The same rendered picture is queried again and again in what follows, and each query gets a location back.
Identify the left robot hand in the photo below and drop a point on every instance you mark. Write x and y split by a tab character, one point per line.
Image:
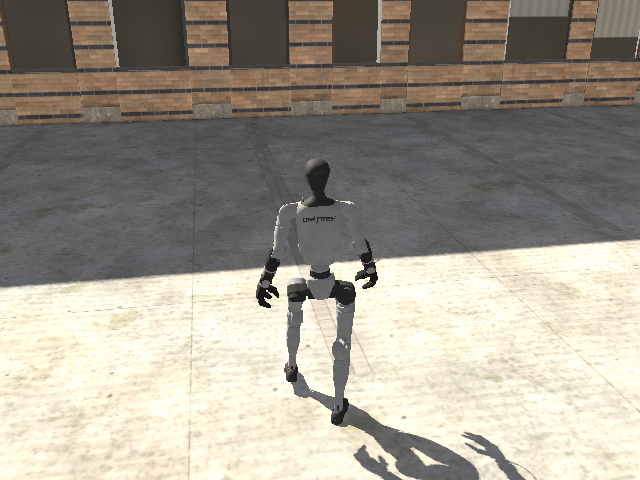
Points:
261	293

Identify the right robot thigh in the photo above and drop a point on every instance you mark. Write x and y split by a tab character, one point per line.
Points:
345	307

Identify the right robot hand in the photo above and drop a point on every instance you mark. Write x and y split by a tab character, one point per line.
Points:
363	274

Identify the robot left upper arm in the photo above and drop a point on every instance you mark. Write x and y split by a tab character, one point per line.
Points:
286	213

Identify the robot right upper arm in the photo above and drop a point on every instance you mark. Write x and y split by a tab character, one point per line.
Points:
349	210

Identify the right robot forearm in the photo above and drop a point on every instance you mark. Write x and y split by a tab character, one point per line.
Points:
367	260

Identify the left robot shin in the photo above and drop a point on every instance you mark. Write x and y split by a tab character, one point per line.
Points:
293	340

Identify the left robot forearm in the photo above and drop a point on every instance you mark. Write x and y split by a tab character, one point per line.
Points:
269	270

